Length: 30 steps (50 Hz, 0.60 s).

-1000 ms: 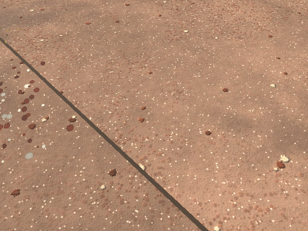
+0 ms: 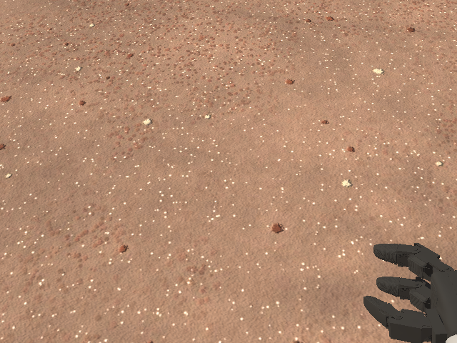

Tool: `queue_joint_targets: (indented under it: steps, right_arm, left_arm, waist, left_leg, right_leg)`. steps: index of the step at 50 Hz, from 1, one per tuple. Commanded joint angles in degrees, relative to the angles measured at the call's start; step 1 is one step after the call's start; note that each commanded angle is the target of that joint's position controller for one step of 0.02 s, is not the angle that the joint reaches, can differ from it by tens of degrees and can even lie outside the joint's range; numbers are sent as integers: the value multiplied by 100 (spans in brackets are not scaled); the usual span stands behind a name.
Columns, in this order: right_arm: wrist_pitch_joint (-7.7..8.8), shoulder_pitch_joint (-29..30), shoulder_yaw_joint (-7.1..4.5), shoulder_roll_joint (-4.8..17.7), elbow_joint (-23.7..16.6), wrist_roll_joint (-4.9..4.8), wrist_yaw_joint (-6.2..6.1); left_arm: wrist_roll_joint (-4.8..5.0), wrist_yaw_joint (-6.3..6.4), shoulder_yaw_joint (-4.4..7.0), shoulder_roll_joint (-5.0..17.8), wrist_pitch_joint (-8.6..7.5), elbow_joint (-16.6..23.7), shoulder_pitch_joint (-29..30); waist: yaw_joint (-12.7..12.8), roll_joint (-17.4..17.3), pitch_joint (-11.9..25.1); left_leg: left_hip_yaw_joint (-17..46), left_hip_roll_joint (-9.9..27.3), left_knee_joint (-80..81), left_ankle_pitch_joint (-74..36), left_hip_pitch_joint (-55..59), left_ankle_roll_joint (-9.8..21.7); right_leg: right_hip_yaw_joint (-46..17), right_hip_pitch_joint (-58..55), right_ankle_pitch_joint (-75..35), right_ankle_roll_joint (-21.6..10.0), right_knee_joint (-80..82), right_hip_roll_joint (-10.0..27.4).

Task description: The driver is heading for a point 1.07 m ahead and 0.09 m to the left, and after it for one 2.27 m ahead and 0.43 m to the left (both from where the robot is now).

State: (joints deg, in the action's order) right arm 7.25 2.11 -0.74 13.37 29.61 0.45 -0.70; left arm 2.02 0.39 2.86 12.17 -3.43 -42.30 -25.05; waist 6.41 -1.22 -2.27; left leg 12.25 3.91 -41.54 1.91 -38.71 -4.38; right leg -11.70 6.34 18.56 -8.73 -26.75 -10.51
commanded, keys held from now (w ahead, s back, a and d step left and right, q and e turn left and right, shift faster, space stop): w+e+shift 0.08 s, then w+shift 0.20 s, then w+q+shift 0.72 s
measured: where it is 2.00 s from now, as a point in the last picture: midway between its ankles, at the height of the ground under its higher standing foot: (250, 148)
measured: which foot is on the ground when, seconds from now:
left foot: up 0.00-0.10, down 0.12-0.54, up 0.56-0.98, down 1.00-1.00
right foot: down 0.00-0.12, up 0.14-0.52, down 0.54-1.00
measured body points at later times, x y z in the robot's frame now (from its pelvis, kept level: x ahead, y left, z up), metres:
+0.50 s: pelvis +0.40 +0.01 -0.01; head +0.42 +0.00 +0.44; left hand +0.73 +0.12 -0.03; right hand +0.24 -0.21 -0.13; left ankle +0.28 +0.20 -0.74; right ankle +0.55 -0.17 -0.71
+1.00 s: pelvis +0.82 -0.01 -0.05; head +0.83 +0.02 +0.40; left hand +0.77 +0.28 -0.18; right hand +1.08 -0.22 -0.10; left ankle +0.96 +0.07 -0.74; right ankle +0.57 -0.19 -0.70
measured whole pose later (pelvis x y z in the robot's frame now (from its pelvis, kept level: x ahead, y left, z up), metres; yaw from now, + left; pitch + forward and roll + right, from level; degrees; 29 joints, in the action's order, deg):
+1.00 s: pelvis +0.82 -0.01 -0.05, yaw +14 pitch -1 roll -4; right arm 1.0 -6.2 -3.0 19.1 34.3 -2.9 3.6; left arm 0.4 0.2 4.1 17.7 -3.5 -47.7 -22.1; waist 1.6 -1.4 -3.1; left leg -5.9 0.4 -43.0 9.0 -33.6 8.4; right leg 15.7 -13.1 26.0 3.4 -35.4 3.9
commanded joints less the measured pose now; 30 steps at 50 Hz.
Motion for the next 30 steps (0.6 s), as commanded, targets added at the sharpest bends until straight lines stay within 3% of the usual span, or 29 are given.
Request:
queue_joint_targets:
  steps: [1,3,4,5,6,7,8,9,10,11,12,13,14,15,17,19,22,24,25,26,27,28,29,30]
  right_arm:
    - [56,451,-254,500,-426,-213,34]
    - [118,385,-391,768,-404,-324,52]
    - [161,8,-500,943,-308,-348,54]
    - [191,-948,-648,1165,-92,-358,52]
    - [172,-2353,-689,1316,161,-304,23]
    - [149,-2964,-720,1777,382,-16,85]
    - [154,-2775,-692,1534,423,-3,203]
    - [75,-2414,-593,948,360,-58,172]
    - [-8,-2334,-558,853,487,-35,146]
    - [-40,-2290,-545,861,599,22,152]
    - [-24,-2221,-489,773,709,61,159]
    - [-3,-2175,-417,588,821,41,183]
    - [8,-2207,-358,430,931,-26,209]
    - [11,-2315,-320,392,1049,-109,226]
    - [-6,-2340,-360,679,1106,-183,188]
    - [-11,-2288,-438,992,1075,-210,117]
    - [-26,-2572,-480,1270,1153,-298,79]
    - [-103,-2861,-418,1174,1304,-318,80]
    - [-147,-2968,-393,1172,1375,-286,82]
    - [-194,-3042,-380,1225,1441,-220,96]
    - [-203,-2886,-365,1259,1364,-150,99]
    - [-173,-2867,-206,797,1163,48,77]
    - [-79,-3654,-20,58,970,-356,55]
    - [-103,-3123,-131,555,1010,-557,-23]
  left_arm:
    - [104,90,325,1026,-25,334,285]
    - [121,108,341,920,10,279,261]
    - [89,103,358,928,32,300,357]
    - [-17,56,337,924,38,345,531]
    - [-205,-17,204,629,27,509,722]
    - [-16,-52,-15,-163,-30,670,-275]
    - [313,4,-86,251,-46,613,-432]
    - [217,23,-17,694,-11,594,224]
    - [32,-4,2,831,-28,675,808]
    - [-109,-19,4,780,-90,833,1348]
    - [-117,-55,-5,673,-113,941,1534]
    - [-54,-81,-23,593,-100,964,1549]
    - [-6,-99,-54,511,-74,966,1521]
    - [-39,-116,-104,424,-73,1033,1607]
    - [-165,-161,-186,389,-162,1224,1915]
    - [-222,-234,-230,479,-268,1352,2327]
    - [-162,-323,-212,608,-380,1410,2815]
    - [-81,-299,-102,818,-410,1407,2839]
    - [-66,-267,-5,988,-424,1385,2660]
    - [-56,-215,140,1217,-429,1284,2118]
    - [-73,-141,251,1362,-405,1118,1148]
    - [-139,-26,379,1792,-320,909,-255]
    - [-291,-137,386,2106,-284,768,-398]
    - [-212,-139,287,1522,-276,710,-170]
  waist:
    - [-92,534,13]
    - [-185,771,85]
    - [-445,863,297]
    - [-1013,893,865]
    - [-1645,761,1852]
    - [-1055,-1837,2601]
    - [-1067,-2534,2274]
    - [-1266,-1506,1304]
    - [-1290,-533,771]
    - [-1256,-38,406]
    - [-1087,-59,181]
    - [-949,-250,95]
    - [-857,-352,49]
    - [-781,-344,-68]
    - [-679,-249,-358]
    - [-732,-167,-471]
    - [-895,-156,-484]
    - [-858,-288,-437]
    - [-705,-371,-246]
    - [-340,-403,201]
    - [259,-500,827]
    - [751,227,1945]
    - [125,2227,2919]
    - [221,1680,1934]
  left_leg:
    - [-666,-640,1078,-663,2057,-199]
    - [-469,-553,1454,-341,2012,-101]
    - [-522,-557,1501,-93,2359,26]
    - [-666,-457,1379,86,3229,232]
    - [-202,167,749,839,5139,525]
    - [3195,1560,1914,3259,6832,1519]
    - [4937,2005,2610,5290,6649,1834]
    - [4055,1669,2677,5083,5920,1661]
    - [3006,1351,2648,3907,5160,1503]
    - [2262,1074,2617,2945,4527,1438]
    - [1759,899,2682,2433,4036,1433]
    - [1429,791,2791,2155,3734,1427]
    - [1227,748,2874,1997,3593,1470]
    - [1217,751,2980,1917,3394,1574]
    - [1264,822,3230,1686,3097,1793]
    - [852,714,3371,1261,2612,1725]
    - [444,687,3672,1005,1973,1599]
    - [408,787,3420,542,2431,1467]
    - [319,731,2947,-398,2689,1363]
    - [82,510,1958,-1572,2765,1207]
    - [-88,271,559,-1921,2015,998]
    - [-303,-53,-1586,-319,859,805]
    - [-292,-480,-3355,2636,-418,691]
    - [-323,-211,-4069,2310,-1150,683]
  right_leg:
    - [-1347,1679,122,-458,866,759]
    - [-1611,849,-176,-314,353,943]
    - [-1643,573,-860,-209,-111,1004]
    - [-1345,403,-1932,-24,-1122,908]
    - [-927,1276,-1805,163,-2875,835]
    - [-344,3203,1420,463,-4924,126]
    - [-27,4296,1014,485,-5763,714]
    - [185,4566,431,493,-5931,971]
    - [359,4372,149,485,-5741,1090]
    - [383,4195,55,450,-5376,1207]
    - [298,3974,-45,409,-5000,1344]
    - [290,3767,-33,388,-4704,1420]
    - [311,3727,46,382,-4472,1465]
    - [365,3766,104,393,-4159,1541]
    - [550,3959,-348,532,-3360,1702]
    - [618,3384,-1201,700,-2246,1678]
    - [913,1790,-1991,893,-1184,1312]
    - [889,1383,-1936,872,-701,1207]
    - [977,1016,-1657,780,-539,1072]
    - [1136,221,-1299,637,-437,900]
    - [1067,-1224,-1186,540,-737,1125]
    - [-299,-3019,67,297,-818,2372]
    - [-3553,-3726,2719,-453,620,3594]
    - [-3760,-3089,3137,-310,1195,3427]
